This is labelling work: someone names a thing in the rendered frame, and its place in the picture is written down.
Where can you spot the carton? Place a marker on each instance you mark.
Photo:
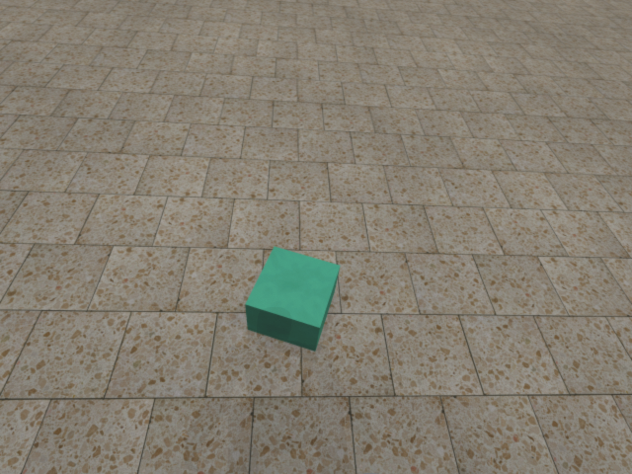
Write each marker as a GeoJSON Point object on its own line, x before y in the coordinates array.
{"type": "Point", "coordinates": [291, 298]}

